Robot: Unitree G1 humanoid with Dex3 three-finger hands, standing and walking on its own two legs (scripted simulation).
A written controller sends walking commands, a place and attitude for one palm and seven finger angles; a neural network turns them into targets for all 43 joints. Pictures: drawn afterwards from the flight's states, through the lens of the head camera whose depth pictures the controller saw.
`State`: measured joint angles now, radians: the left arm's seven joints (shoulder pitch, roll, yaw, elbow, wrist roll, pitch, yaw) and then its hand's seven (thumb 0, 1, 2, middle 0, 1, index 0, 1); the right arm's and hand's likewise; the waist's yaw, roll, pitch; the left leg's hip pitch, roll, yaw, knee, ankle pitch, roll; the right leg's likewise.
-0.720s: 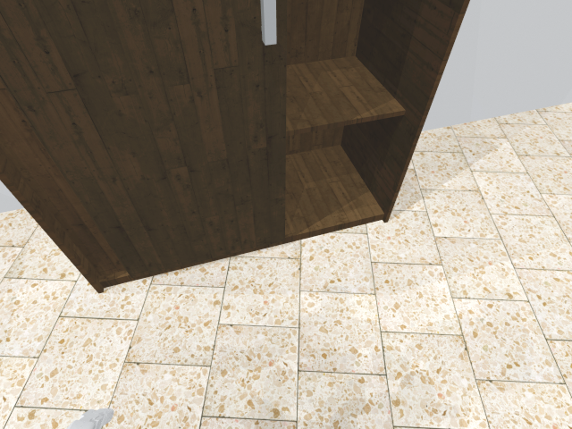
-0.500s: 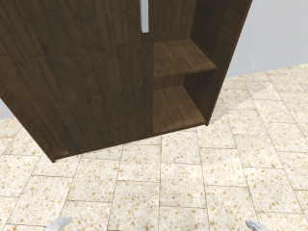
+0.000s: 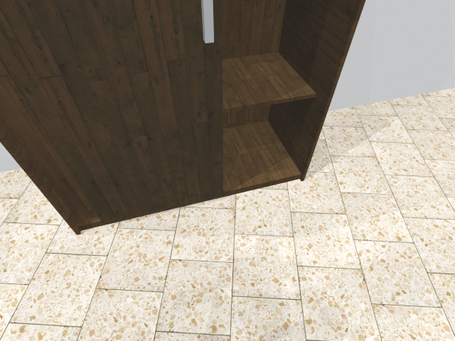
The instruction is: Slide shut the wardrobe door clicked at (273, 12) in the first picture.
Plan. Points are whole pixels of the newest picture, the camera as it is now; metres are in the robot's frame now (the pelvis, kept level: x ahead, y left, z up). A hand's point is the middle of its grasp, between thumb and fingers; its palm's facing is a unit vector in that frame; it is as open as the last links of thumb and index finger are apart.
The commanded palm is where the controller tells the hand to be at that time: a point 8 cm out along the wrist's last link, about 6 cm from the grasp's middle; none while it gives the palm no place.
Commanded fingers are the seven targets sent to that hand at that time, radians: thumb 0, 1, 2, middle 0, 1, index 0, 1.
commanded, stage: stand and wait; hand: left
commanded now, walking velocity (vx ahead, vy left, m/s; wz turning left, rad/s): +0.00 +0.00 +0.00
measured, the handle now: out of the picture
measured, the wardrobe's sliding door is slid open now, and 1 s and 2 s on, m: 0.48 0.48 0.48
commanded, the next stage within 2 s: look at it before walking up in 0.14 s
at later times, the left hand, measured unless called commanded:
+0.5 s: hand out of the picture +0.07 +0.24 -0.15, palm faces -0.03 -0.94 -0.33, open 7.4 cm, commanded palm none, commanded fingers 0.00 0.90 0.90 -0.20 -0.30 -0.20 -0.30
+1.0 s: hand out of the picture +0.07 +0.24 -0.16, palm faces +0.01 -0.94 -0.33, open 7.4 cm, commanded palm none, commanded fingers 0.00 0.90 0.90 -0.20 -0.30 -0.20 -0.30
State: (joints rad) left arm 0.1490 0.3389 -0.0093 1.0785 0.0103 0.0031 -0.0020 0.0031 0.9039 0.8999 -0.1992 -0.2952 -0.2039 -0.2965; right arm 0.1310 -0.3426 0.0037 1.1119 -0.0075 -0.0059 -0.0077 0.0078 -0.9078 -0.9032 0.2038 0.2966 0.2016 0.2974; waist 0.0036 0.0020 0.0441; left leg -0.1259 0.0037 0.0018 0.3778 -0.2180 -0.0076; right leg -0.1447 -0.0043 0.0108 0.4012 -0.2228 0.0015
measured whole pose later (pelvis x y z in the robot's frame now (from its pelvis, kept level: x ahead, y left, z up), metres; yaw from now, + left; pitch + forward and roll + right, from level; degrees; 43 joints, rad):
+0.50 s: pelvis -0.01 +0.00 +0.00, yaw +0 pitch -2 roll +0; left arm 0.13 0.33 -0.01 1.08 0.01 0.00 0.00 0.00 0.90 0.90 -0.20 -0.30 -0.20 -0.30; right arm 0.12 -0.34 0.01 1.12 -0.01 -0.02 0.00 0.01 -0.91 -0.90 0.20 0.30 0.20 0.30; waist 0.00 0.00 0.03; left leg -0.13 0.01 0.00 0.36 -0.19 -0.01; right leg -0.15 0.00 0.01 0.38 -0.20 0.00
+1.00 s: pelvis -0.01 +0.00 +0.00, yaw +2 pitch -1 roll +0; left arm 0.13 0.32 0.00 1.05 0.01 0.02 0.01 0.00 0.90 0.90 -0.20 -0.30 -0.20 -0.30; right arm 0.13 -0.32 0.00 1.09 -0.01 0.01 -0.01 0.01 -0.91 -0.90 0.20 0.30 0.20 0.30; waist 0.00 0.00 0.04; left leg -0.18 -0.01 -0.03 0.42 -0.21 -0.01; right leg -0.18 -0.02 -0.02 0.43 -0.23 0.01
